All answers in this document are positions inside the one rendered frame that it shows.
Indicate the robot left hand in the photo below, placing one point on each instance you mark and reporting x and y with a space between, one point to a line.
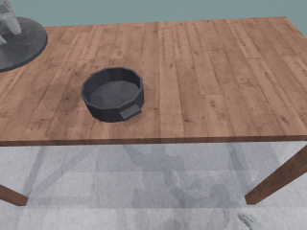
9 19

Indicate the robot right hand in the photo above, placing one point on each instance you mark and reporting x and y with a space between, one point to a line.
250 221

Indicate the knob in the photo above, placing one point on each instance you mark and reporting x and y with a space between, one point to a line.
5 32

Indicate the lid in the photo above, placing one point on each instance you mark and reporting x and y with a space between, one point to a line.
25 47

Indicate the pot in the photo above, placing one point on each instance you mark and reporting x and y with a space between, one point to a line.
113 94

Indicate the table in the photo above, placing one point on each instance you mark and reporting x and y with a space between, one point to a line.
234 80

